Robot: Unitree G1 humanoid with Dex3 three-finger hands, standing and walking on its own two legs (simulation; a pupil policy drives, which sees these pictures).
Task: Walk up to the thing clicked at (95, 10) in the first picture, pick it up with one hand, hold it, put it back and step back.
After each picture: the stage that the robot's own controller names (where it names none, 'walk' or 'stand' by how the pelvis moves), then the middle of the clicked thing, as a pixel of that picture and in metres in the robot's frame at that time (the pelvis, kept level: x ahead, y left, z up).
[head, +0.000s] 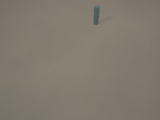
stand; (96, 15) +1.81 -0.15 -0.65
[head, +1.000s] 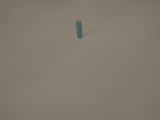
walk; (79, 29) +1.68 +0.20 -0.63
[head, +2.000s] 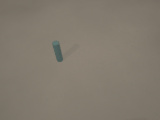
walk; (57, 51) +1.13 +0.35 -0.65
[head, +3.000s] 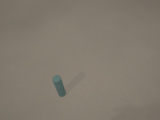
walk; (59, 86) +0.72 +0.28 -0.65
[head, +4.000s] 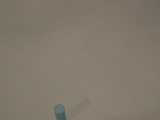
walk; (60, 116) +0.47 +0.19 -0.63
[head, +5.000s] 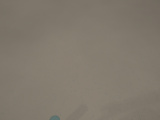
stand; out of the picture +0.40 +0.21 -0.65
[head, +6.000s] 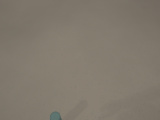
stand; out of the picture +0.40 +0.21 -0.65
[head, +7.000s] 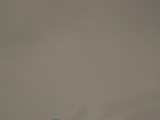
stand; out of the picture +0.38 +0.21 -0.66
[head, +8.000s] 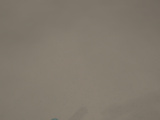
stand; out of the picture +0.38 +0.22 -0.66
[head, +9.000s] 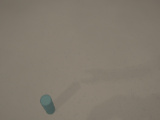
go down; (48, 105) +0.41 +0.21 -0.59
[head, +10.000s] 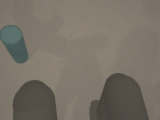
go down; (16, 47) +0.47 +0.23 -0.23
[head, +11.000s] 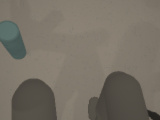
close in; (14, 43) +0.47 +0.23 -0.24
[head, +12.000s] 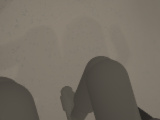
close in; out of the picture +0.46 +0.27 -0.16
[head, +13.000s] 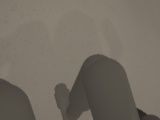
lift; out of the picture +0.45 +0.28 -0.16
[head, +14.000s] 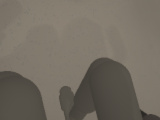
lift; out of the picture +0.40 +0.26 -0.16
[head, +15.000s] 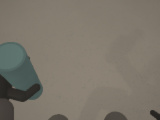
lift; (23, 77) +0.33 +0.19 +0.04
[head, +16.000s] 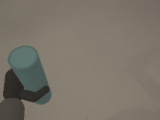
hold; (34, 80) +0.32 +0.17 +0.07
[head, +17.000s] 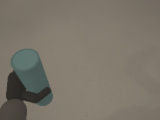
hold; (36, 82) +0.32 +0.17 +0.05
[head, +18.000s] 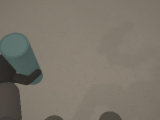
crouch; (26, 64) +0.39 +0.19 -0.01
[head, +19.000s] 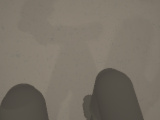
lower; out of the picture +0.50 +0.26 -0.05
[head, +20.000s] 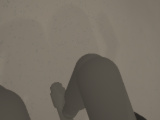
lower; out of the picture +0.47 +0.28 -0.17
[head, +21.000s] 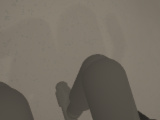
lower; out of the picture +0.47 +0.29 -0.17
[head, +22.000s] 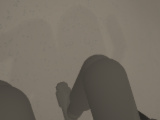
lower; out of the picture +0.46 +0.29 -0.17
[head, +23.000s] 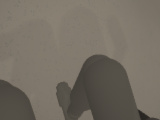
lower; out of the picture +0.46 +0.29 -0.17
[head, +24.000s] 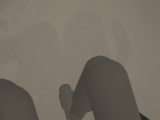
open; out of the picture +0.46 +0.26 -0.17
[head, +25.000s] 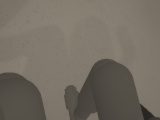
stand; out of the picture +0.45 +0.26 -0.18
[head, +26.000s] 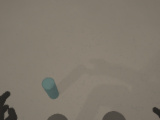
stand; (51, 89) +0.43 +0.19 -0.48
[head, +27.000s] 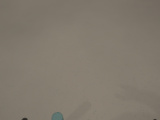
stand; out of the picture +0.40 +0.18 -0.60
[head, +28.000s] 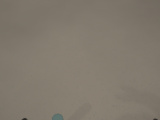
stand; out of the picture +0.39 +0.18 -0.60
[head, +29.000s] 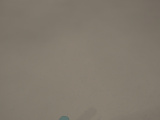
stand; out of the picture +0.41 +0.17 -0.65
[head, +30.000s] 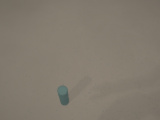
walk; (63, 96) +0.48 +0.13 -0.64
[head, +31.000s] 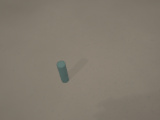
walk; (63, 72) +0.75 +0.23 -0.62
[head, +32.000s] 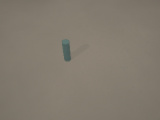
stand; (66, 51) +1.05 +0.21 -0.63
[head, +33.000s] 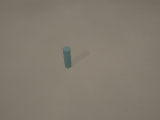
stand; (67, 57) +1.04 +0.19 -0.66
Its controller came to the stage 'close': yes
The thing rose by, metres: 0.70
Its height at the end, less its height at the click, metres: +0.00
